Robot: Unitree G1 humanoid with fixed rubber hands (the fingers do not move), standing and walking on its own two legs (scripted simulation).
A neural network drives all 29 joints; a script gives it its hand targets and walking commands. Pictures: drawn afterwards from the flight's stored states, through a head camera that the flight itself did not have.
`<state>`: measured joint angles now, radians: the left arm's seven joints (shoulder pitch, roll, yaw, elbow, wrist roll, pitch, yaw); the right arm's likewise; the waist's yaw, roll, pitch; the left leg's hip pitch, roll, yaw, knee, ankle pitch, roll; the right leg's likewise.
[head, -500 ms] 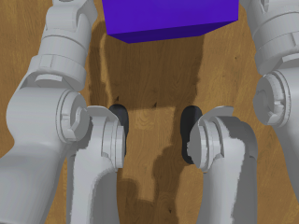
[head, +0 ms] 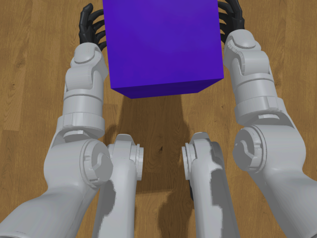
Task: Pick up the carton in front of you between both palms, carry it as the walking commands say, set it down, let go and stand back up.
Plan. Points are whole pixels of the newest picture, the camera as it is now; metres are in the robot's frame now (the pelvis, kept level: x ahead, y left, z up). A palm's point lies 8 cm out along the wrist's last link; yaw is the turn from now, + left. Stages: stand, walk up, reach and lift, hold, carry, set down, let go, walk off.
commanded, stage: reach and lift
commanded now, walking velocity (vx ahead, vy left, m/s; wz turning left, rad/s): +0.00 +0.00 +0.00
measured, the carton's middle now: (161, 51) +0.53 -0.01 -0.15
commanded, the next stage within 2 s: none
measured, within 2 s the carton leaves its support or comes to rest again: neither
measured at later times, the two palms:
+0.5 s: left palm (49, 27) +0.49 +0.14 +0.07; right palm (269, 16) +0.49 -0.16 +0.07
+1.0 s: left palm out of the picture +0.44 +0.15 +0.23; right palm out of the picture +0.44 -0.15 +0.23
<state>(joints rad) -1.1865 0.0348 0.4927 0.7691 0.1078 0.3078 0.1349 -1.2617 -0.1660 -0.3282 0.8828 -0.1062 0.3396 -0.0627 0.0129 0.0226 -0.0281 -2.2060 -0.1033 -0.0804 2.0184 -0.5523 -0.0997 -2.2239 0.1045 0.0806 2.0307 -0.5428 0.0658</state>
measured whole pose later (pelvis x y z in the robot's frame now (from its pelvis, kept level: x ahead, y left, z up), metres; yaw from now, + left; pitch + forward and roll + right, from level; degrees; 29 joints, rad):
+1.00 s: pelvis +0.06 +0.00 +0.26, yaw -1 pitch +27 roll +0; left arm -0.58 -0.13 0.41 0.60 0.21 0.33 0.06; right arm -0.58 0.09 -0.37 0.62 -0.22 0.35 -0.02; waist 0.01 0.01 -0.22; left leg -1.17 -0.08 -0.13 1.13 -0.43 -0.04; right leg -1.17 0.08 0.12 1.13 -0.42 0.04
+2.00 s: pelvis +0.09 +0.00 +0.36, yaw -1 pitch -3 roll +0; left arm -0.32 -0.17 0.31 0.37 0.30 0.61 -0.01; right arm -0.31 0.16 -0.29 0.37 -0.29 0.63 0.01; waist 0.00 0.00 -0.01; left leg -0.17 -0.04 -0.14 0.44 -0.22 -0.02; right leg -0.17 0.04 0.14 0.44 -0.21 0.02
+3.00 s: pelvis +0.09 +0.00 +0.37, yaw -1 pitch -7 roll +0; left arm -0.30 -0.16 0.26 0.26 0.29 0.75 -0.01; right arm -0.29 0.16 -0.24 0.25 -0.28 0.77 0.01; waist 0.00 0.00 0.01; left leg -0.06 -0.03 -0.14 0.37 -0.19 -0.02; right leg -0.06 0.03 0.13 0.37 -0.19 0.01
